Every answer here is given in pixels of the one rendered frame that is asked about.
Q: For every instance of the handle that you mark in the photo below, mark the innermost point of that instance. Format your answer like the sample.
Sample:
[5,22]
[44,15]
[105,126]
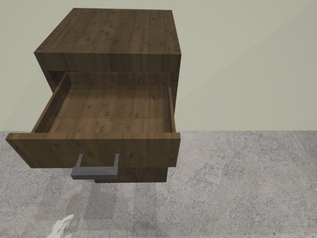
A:
[80,172]

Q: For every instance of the cabinet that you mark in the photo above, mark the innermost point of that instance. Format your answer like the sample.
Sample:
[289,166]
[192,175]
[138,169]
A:
[114,40]

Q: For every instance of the robot left hand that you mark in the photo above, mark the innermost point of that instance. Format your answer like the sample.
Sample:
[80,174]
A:
[59,229]

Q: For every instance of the drawer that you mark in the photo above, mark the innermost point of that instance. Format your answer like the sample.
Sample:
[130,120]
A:
[101,114]

